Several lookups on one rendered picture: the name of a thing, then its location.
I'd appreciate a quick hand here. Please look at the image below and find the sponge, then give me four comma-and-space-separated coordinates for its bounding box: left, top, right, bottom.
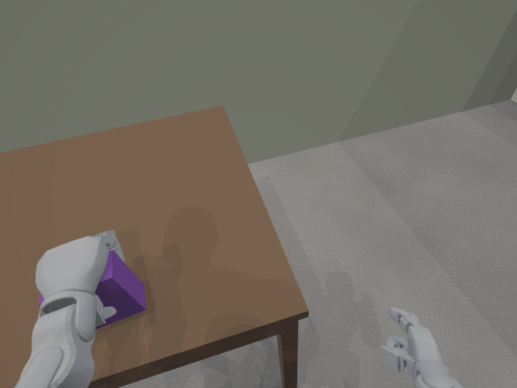
39, 250, 146, 330

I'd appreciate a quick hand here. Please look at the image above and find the table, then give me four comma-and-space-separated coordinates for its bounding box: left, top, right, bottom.
0, 105, 309, 388

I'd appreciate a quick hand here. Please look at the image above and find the right robot hand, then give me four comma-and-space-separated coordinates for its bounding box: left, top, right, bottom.
381, 307, 443, 380

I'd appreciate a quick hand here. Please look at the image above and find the robot left forearm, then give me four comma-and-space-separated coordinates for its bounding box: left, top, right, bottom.
15, 290, 97, 388

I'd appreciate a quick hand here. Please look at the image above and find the robot right forearm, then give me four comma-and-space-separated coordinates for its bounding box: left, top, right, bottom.
414, 360, 463, 388

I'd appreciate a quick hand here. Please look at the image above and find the left robot hand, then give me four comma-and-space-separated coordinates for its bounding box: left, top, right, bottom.
36, 230, 125, 327

